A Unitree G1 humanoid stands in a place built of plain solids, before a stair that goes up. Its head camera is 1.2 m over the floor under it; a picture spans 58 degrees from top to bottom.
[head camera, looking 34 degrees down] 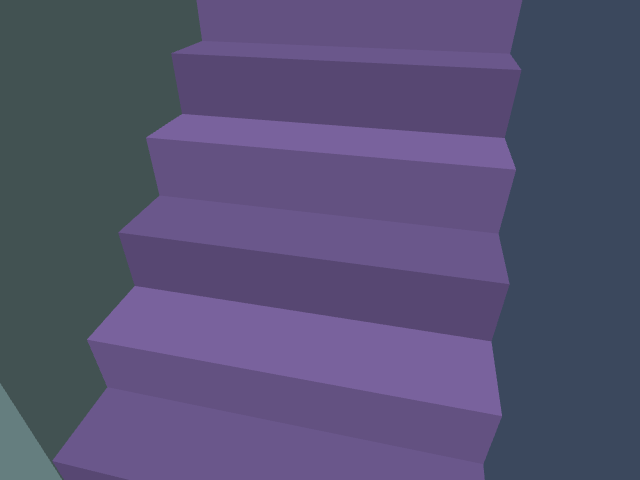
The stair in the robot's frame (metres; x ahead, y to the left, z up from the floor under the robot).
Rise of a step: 0.19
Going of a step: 0.22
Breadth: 1.00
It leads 12 degrees to the right of straight ahead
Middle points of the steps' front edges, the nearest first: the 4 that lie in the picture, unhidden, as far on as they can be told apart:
0.66 0.10 0.38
0.87 0.06 0.56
1.08 0.01 0.75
1.29 -0.04 0.94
